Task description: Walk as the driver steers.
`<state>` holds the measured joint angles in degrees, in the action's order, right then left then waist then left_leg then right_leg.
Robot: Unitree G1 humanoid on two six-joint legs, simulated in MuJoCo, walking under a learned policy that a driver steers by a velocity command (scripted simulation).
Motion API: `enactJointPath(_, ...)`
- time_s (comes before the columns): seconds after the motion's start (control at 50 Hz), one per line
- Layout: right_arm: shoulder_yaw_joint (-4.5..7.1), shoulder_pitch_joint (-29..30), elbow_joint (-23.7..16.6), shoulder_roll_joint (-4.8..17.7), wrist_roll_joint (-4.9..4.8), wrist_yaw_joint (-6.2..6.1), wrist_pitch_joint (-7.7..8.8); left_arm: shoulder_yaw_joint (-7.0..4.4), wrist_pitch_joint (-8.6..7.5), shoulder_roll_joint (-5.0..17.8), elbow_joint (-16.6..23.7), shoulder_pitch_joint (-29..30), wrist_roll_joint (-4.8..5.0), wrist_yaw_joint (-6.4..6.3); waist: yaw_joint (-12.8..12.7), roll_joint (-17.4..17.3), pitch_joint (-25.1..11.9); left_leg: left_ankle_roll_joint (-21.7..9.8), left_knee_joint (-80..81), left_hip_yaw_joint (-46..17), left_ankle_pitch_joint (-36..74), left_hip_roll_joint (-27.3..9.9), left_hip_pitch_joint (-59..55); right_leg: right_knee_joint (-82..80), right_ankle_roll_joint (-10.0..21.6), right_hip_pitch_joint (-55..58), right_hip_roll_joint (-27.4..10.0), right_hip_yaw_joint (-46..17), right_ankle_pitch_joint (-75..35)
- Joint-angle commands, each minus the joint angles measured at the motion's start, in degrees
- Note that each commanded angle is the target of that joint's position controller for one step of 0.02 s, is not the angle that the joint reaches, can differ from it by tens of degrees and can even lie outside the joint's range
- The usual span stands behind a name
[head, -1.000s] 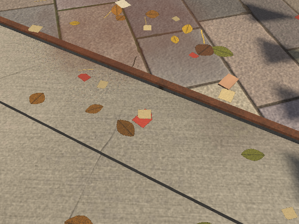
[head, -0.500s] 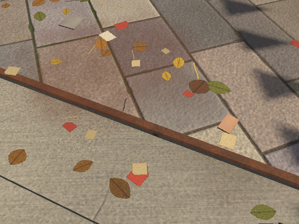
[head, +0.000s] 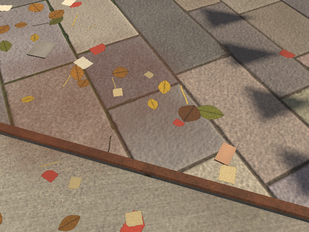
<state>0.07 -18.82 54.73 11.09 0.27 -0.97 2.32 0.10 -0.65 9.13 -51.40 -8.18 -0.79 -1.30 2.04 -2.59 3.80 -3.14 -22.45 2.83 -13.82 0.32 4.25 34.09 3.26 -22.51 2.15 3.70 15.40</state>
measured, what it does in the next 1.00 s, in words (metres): lifts its right foot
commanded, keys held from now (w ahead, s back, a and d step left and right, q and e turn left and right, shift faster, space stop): no key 0.72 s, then w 0.28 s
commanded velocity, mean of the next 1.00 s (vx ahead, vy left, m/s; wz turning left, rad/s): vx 0.08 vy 0.00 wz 0.00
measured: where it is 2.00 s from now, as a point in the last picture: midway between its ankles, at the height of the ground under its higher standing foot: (173, 199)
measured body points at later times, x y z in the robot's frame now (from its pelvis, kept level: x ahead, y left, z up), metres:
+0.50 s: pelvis +0.00 +0.00 +0.00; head +0.01 +0.01 +0.45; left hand +0.03 +0.22 -0.17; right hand -0.01 -0.22 -0.15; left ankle -0.06 +0.08 -0.75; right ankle +0.08 -0.11 -0.73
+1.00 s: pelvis +0.03 -0.01 +0.00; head +0.02 -0.02 +0.45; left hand +0.06 +0.23 -0.15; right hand -0.07 -0.23 -0.16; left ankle -0.06 +0.08 -0.75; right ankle +0.06 -0.12 -0.69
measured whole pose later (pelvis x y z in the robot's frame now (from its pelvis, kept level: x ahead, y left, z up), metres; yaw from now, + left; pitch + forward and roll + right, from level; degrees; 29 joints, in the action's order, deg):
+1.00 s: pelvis +0.03 -0.01 +0.00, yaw +1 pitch +1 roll +0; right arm 1.2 -28.6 67.5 9.7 1.9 -2.2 1.9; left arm -1.6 -1.0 10.6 -63.8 -14.2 -1.8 0.3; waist 1.1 -1.3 -3.1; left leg -3.6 -13.9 2.9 -16.1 2.0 -1.2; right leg 54.1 1.1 -28.5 -2.7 4.0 20.2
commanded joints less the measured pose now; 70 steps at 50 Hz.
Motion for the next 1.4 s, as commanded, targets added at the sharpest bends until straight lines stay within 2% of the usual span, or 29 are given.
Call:
enactJointPath(0.02,1.00,-7.84,0.72,7.03,0.34,-0.63,-0.79,-1.86,0.57,6.36,-0.11,-4.65,0.26,-0.60,-1.60,5.65,-9.43,2.00,-0.12,-2.43,5.68,-4.03,6.60,-6.51,5.48,18.41,-10.03,-12.60,-22.43)
enactJointPath(0.04,0.97,-6.73,1.07,6.34,0.68,-0.61,-1.20,-1.73,0.70,5.97,-0.58,-3.69,-0.23,-0.78,-1.48,3.83,-7.32,1.97,1.89,-2.76,2.44,-3.86,6.08,-6.10,5.46,16.49,-9.79,-12.03,-22.15)
enactJointPath(0.06,0.55,-6.84,2.11,4.65,0.70,-0.68,-1.72,-1.83,0.88,5.77,-1.19,-2.78,-0.26,-1.18,-1.40,3.55,-4.96,2.02,3.72,-2.90,0.93,-4.01,5.46,-5.62,4.59,14.17,-8.69,-11.00,-20.70)
enactJointPath(0.1,0.05,-6.70,3.28,3.61,0.65,-1.01,-2.27,-2.18,1.07,5.74,-2.66,-2.39,0.07,-1.45,-1.71,3.40,-2.90,1.82,4.69,-3.83,4.16,-5.46,4.59,-5.47,3.32,11.79,-6.67,-9.34,-20.02)
enactJointPath(0.18,-0.45,-5.60,5.24,3.85,0.58,-1.39,-1.99,-2.41,1.11,4.81,-5.68,-1.87,0.56,-1.21,-2.08,1.18,-3.95,1.87,4.21,-4.02,11.58,-6.90,2.37,-5.91,2.40,11.91,-4.95,-8.11,-17.82)
enactJointPath(0.32,-1.33,-4.98,7.61,2.81,0.66,-1.82,-1.97,-2.33,1.68,4.40,-10.27,-1.76,0.43,-1.17,-2.14,-0.51,-2.78,1.65,5.48,-4.95,9.00,-7.71,3.06,-7.78,1.93,12.10,-4.53,-7.87,-15.20)
enactJointPath(0.44,-1.85,-5.06,8.91,2.04,0.60,-1.86,-1.72,-1.65,2.10,3.59,-13.49,-2.55,0.43,-1.07,-2.29,-0.16,-2.04,1.43,7.67,-6.31,3.58,-7.82,4.89,-9.39,1.27,12.98,-4.55,-8.02,-13.00)
enactJointPath(0.48,-2.11,-4.70,9.22,1.47,0.65,-1.86,-1.48,-1.20,2.29,2.49,-14.47,-2.37,0.43,-1.04,-2.26,-0.04,-1.26,1.31,8.36,-7.26,3.44,-8.46,5.37,-10.18,0.24,12.75,-3.83,-7.33,-12.58)
enactJointPath(0.62,-1.92,-4.68,10.18,1.43,0.38,-1.84,-1.38,-0.53,2.42,1.97,-16.57,-3.11,0.41,-0.88,-2.25,-0.45,0.56,1.28,12.46,-9.50,-9.40,-8.29,8.99,-10.95,-0.77,12.67,-3.58,-7.14,-10.93)
enactJointPath(0.72,-1.62,-4.75,10.69,1.07,0.39,-1.80,-1.46,-0.11,2.22,1.04,-17.34,-4.03,0.39,-0.82,-2.30,-0.49,1.22,0.93,13.93,-10.37,-12.65,-8.36,10.38,-10.11,-1.35,11.53,-3.14,-6.82,-9.80)
enactJointPath(0.74,-1.43,-5.45,10.87,1.40,0.39,-1.79,-1.52,-0.03,2.24,0.90,-17.40,-4.27,0.29,-0.77,-1.86,-1.30,0.45,0.47,15.44,-11.46,-17.86,-8.62,10.09,-8.80,-1.41,11.01,-2.18,-5.89,-7.37)
enactJointPath(0.78,-0.03,-5.85,10.85,4.71,0.13,-1.82,-1.97,-0.47,2.13,1.91,-16.46,-4.28,-0.64,-0.42,-1.10,-6.41,1.77,-2.78,19.12,-16.55,-28.16,-11.89,9.75,1.48,-1.48,5.02,0.18,-1.97,1.09)
enactJointPath(0.8,0.64,-6.54,11.11,5.75,0.24,-1.78,-2.27,-0.74,1.87,2.79,-15.43,-4.07,-1.18,-0.03,-1.15,-7.51,3.32,-4.93,21.23,-19.00,-31.38,-14.93,9.28,7.64,-1.57,-0.05,-0.84,-0.82,3.38)
enactJointPath(0.82,0.98,-6.95,11.28,5.58,0.56,-1.68,-2.44,-1.01,1.55,3.37,-14.38,-3.53,-1.43,0.35,-1.42,-6.68,5.44,-6.53,22.37,-20.10,-31.78,-16.78,7.29,12.17,-1.87,-5.99,-2.37,-0.60,5.19)
enactJointPath(0.88,1.63,-10.80,12.41,4.38,1.18,-1.54,-1.79,-1.53,0.17,3.00,-12.29,-1.93,-1.55,1.02,-0.68,-1.91,7.81,-8.78,19.96,-17.88,-23.73,-16.71,-2.15,20.83,-2.92,-19.44,-4.90,-0.54,6.37)
enactJointPath(0.96,2.03,-14.87,12.95,4.17,1.70,-1.35,-0.10,-1.85,-1.60,3.38,-7.68,2.54,-0.99,1.66,0.68,-1.80,7.55,-10.30,17.51,-16.65,-16.64,-16.58,-6.14,21.26,-2.27,-24.52,-6.51,-0.60,5.55)
enactJointPath(1.04,2.63,-14.46,11.53,6.28,1.98,-1.16,1.24,-1.64,-2.05,3.29,-3.22,5.02,-0.66,2.18,0.22,-2.93,6.57,-10.47,15.99,-14.37,-9.46,-17.31,-3.32,13.79,-0.35,-18.51,-6.44,0.03,7.69)
enactJointPath(1.08,2.65,-13.60,10.84,6.28,1.73,-0.38,1.27,-1.66,-1.96,3.10,-2.58,2.19,-0.39,2.38,-1.34,-3.60,6.31,-10.15,13.27,-11.72,-5.89,-16.48,2.70,10.06,1.21,-9.28,-4.12,3.72,9.45)
enactJointPath(1.1,2.65,-11.35,10.22,6.45,1.25,-0.12,1.30,-1.81,-2.12,2.71,-3.67,-2.80,-0.02,2.30,-4.28,-3.14,5.43,-8.89,9.60,-9.13,-0.48,-15.13,7.86,6.08,1.94,0.01,-2.22,5.49,5.43)
enactJointPath(1.12,2.39,-10.24,9.77,6.23,0.96,0.24,1.63,-2.81,-2.63,4.24,-6.54,-12.07,0.20,2.04,-8.29,-1.01,2.26,-7.17,0.41,-5.59,12.43,-12.32,12.88,2.52,2.87,13.11,0.74,6.13,4.61)
enactJointPath(1.14,1.36,-8.08,6.74,2.41,0.17,0.86,2.24,-5.50,-3.55,12.31,-9.60,-24.47,-0.32,1.33,-12.90,14.58,-3.88,-1.92,-23.34,3.82,17.55,-2.74,25.78,-6.51,8.38,27.90,-10.51,-16.57,16.74)
enactJointPath(1.16,1.58,-6.10,4.39,3.26,1.74,1.45,2.99,-6.34,-3.40,15.79,-11.66,-32.74,0.10,0.80,-14.36,22.27,-10.74,-0.51,-42.29,1.15,-15.45,3.55,35.61,-22.40,11.80,35.80,-23.38,-42.10,18.77)
enactJointPath(1.18,2.29,-1.97,3.09,3.87,2.38,2.08,2.84,-5.28,-3.52,13.72,-10.83,-25.80,-0.20,0.51,-9.60,12.64,-6.02,-1.98,-50.88,-6.66,-12.97,-0.01,38.77,-23.69,11.37,29.49,-23.43,-42.96,19.07)
enactJointPath(1.2,2.29,0.29,2.13,3.40,1.74,2.59,2.72,-4.73,-3.77,11.41,-8.85,-18.33,-0.39,0.46,-6.29,4.73,-1.20,-2.66,-51.24,-6.40,-5.67,-3.48,38.72,-22.16,10.52,21.81,-22.48,-35.96,15.19)
enactJointPath(1.22,2.48,0.30,2.15,2.49,1.24,2.71,2.74,-4.09,-4.32,9.38,-7.96,-14.48,-0.40,0.66,-3.99,1.82,-0.09,-3.12,-49.53,-6.09,-1.82,-4.99,36.31,-22.91,9.37,17.41,-20.50,-29.35,8.65)
enactJointPath(1.24,2.55,-2.10,2.79,1.56,1.24,2.48,2.22,-3.38,-4.90,7.06,-7.62,-11.85,-0.13,0.91,-1.45,2.98,0.37,-2.72,-47.20,-5.94,-0.67,-5.60,33.29,-23.86,7.56,14.63,-17.81,-22.37,3.38)
enactJointPath(1.28,2.82,-4.99,3.82,0.91,1.28,2.49,0.54,-2.48,-5.65,4.09,-8.19,-12.38,-0.29,0.61,0.20,5.17,0.37,-1.87,-47.10,-5.05,1.03,-4.57,31.02,-25.21,5.82,13.80,-15.27,-13.77,-4.39)
enactJointPath(1.34,3.35,1.76,1.11,1.50,1.25,2.77,-0.63,-2.31,-6.62,4.56,-9.61,-16.33,-0.20,0.13,0.05,4.94,2.45,-1.52,-43.40,-4.03,4.54,-3.84,36.75,-26.83,4.69,17.23,-14.01,-6.06,-15.34)
enactJointPath(1.4,3.01,9.41,-1.77,0.76,1.20,3.32,-0.84,-1.99,-6.69,4.47,-8.68,-17.64,-0.41,-0.12,-1.22,5.58,2.84,-0.79,-34.15,-0.89,9.76,-2.90,37.26,-27.36,4.41,17.93,-13.05,-0.29,-21.51)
